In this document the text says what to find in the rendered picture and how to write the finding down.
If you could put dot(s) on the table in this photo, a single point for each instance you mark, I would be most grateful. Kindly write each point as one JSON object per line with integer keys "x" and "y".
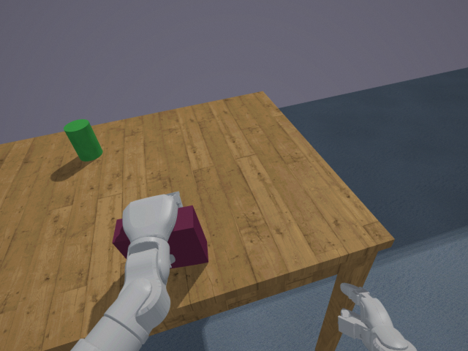
{"x": 275, "y": 216}

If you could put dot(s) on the right robot hand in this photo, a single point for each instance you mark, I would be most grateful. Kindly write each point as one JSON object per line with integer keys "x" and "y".
{"x": 373, "y": 313}

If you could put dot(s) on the sponge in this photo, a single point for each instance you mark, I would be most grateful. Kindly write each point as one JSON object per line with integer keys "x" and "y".
{"x": 187, "y": 241}

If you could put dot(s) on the left robot hand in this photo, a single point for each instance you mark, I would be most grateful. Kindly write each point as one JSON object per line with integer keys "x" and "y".
{"x": 152, "y": 217}

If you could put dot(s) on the left robot forearm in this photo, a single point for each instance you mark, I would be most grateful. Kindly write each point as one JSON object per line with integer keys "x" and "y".
{"x": 142, "y": 304}

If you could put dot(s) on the right robot forearm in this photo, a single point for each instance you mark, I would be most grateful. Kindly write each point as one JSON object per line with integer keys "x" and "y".
{"x": 387, "y": 338}

